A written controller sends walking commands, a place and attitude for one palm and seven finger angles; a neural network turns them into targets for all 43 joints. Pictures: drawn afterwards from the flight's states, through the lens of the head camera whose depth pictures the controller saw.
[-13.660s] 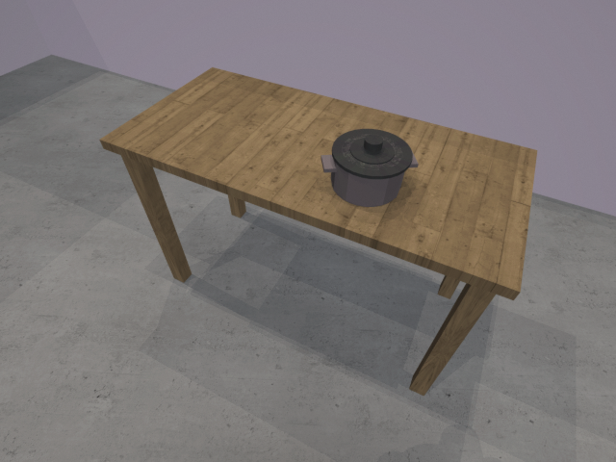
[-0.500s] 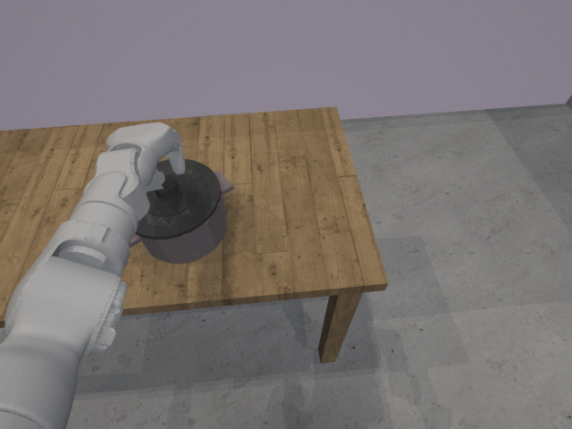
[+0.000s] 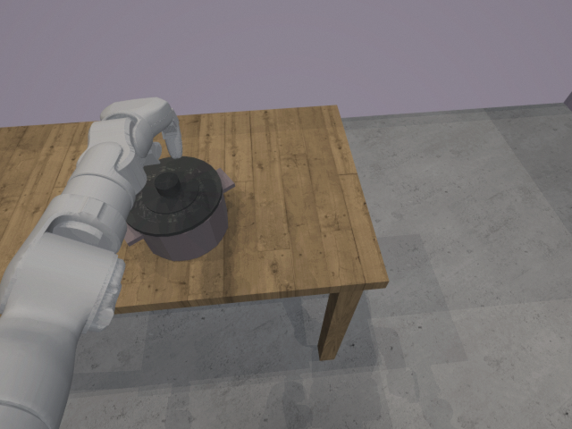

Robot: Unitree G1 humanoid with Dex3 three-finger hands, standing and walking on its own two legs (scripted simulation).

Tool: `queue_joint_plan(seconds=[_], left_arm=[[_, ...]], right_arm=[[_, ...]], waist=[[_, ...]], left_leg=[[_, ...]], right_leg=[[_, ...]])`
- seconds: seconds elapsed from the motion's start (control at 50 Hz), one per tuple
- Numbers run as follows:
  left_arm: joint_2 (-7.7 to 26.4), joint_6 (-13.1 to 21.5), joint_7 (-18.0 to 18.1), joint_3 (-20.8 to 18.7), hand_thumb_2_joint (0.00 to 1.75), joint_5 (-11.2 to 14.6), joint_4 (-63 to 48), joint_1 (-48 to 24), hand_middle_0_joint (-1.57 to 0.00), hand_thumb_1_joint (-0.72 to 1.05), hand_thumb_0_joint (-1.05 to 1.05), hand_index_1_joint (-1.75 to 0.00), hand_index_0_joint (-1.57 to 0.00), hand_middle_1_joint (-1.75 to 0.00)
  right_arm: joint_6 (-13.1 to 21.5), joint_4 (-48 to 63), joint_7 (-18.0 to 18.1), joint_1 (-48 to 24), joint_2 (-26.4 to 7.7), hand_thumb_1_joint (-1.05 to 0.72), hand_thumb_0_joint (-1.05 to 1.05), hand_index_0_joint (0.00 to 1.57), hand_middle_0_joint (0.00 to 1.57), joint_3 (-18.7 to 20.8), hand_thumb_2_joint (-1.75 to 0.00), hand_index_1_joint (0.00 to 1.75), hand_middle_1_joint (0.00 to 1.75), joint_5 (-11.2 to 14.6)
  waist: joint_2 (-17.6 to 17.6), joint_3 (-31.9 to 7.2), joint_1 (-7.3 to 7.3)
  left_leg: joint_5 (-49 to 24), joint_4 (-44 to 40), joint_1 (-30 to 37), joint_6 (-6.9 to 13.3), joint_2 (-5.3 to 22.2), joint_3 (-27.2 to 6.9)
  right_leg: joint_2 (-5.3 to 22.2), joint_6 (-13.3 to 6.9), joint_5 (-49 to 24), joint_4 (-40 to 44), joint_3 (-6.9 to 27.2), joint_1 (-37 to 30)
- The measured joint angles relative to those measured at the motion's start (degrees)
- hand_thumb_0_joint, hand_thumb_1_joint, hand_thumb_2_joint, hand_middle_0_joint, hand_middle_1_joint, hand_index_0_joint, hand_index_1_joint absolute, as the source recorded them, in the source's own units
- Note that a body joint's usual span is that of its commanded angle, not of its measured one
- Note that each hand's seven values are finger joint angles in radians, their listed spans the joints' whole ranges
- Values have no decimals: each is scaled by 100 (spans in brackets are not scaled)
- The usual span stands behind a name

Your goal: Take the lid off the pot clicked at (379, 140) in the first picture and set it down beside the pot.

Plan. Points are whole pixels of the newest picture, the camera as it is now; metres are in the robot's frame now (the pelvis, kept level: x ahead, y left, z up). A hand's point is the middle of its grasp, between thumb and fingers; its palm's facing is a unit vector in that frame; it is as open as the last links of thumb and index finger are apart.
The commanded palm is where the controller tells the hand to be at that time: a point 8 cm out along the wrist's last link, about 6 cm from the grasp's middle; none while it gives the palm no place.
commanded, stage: open the fingers wide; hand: left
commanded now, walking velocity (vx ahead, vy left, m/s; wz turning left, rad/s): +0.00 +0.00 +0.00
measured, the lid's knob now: (167, 184) +0.52 +0.17 +0.01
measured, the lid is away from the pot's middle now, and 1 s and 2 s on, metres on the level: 0.01 0.01 0.01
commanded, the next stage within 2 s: raise the empty hand in 0.42 s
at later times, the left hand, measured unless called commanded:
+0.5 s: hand (152, 154) +0.49 +0.16 +0.11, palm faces -0.36 -0.04 -0.93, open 8.2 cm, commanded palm +0.50 +0.16 +0.17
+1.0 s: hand (137, 130) +0.49 +0.17 +0.16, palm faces -0.32 -0.05 -0.95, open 10.0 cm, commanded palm +0.50 +0.16 +0.22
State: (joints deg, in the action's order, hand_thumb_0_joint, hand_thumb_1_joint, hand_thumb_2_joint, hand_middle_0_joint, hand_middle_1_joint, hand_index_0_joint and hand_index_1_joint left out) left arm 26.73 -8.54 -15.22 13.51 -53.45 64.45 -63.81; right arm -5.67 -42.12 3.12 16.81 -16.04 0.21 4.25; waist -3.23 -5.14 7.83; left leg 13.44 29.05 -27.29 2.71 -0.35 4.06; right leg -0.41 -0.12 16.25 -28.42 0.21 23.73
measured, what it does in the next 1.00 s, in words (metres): stands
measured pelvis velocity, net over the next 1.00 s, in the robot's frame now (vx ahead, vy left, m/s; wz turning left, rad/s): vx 0.00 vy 0.00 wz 0.01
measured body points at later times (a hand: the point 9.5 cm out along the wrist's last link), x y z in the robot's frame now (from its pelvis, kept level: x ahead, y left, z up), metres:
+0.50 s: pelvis +0.00 +0.00 +0.00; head +0.06 -0.02 +0.45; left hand +0.50 +0.16 +0.16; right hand +0.04 -0.27 -0.13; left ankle +0.00 +0.09 -0.73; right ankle -0.03 -0.12 -0.73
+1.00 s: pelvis +0.00 +0.00 +0.00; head +0.04 -0.02 +0.45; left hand +0.50 +0.17 +0.21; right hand +0.06 -0.27 -0.13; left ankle +0.00 +0.09 -0.73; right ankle -0.03 -0.12 -0.73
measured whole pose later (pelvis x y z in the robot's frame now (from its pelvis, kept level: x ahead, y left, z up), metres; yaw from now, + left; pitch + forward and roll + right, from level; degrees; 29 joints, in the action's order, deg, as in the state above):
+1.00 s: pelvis +0.00 +0.00 +0.00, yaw +1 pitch +10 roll +0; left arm 27.6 -10.8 -19.3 14.3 -53.2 62.2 -67.4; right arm -5.5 -41.3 3.1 15.4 -16.0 -0.5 4.4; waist -3.5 -4.8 7.3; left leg 12.6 27.3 -24.5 2.7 -0.7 3.5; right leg -0.2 -0.1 15.7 -26.7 -0.3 20.8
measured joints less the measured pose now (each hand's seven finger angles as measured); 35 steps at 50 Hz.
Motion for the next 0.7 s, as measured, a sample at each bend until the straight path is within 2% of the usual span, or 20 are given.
queue_joint_plan(seconds=[0.16,0.28,0.34,0.52,0.7], left_arm=[[-38,6,24,17,86,-36,-3,24,-93,56,0,-98,-76,-102],[-45,30,83,-122,88,-59,-85,91,-86,43,0,-89,-72,-92],[-47,-54,113,-25,90,-77,11,57,-83,36,0,-84,-71,-87],[-97,-34,52,-14,94,-29,-110,100,-73,14,0,-68,-66,-70],[-8,-102,10,-15,97,-16,-270,84,-66,-1,0,-56,-62,-57]], right_arm=[[-25,2,-34,74,49,-90,1,20,20,16,-90,30,30,-22],[-31,26,-36,70,53,-90,1,20,20,20,-90,30,30,-42],[-44,30,-42,52,49,-90,1,20,20,10,-90,30,30,-26],[-42,36,-36,-28,26,-90,1,20,20,28,-90,30,30,-31],[-9,79,1,-93,13,-90,1,20,20,4,-90,30,30,1]], waist=[[-18,-37,14],[-31,-35,17],[-21,-40,10],[-10,-34,-30],[-13,-17,-42]], left_leg=[[14,-17,8,9,-3,23],[7,-45,33,12,0,37],[6,-48,37,8,2,36],[-8,-55,70,-1,-4,1],[-26,-89,155,-11,3,-14]], right_leg=[[3,12,1,25,25,-5],[0,13,-15,59,40,-26],[-2,13,-15,58,40,-29],[1,2,-13,61,5,-71],[-9,-10,-32,103,-8,-163]])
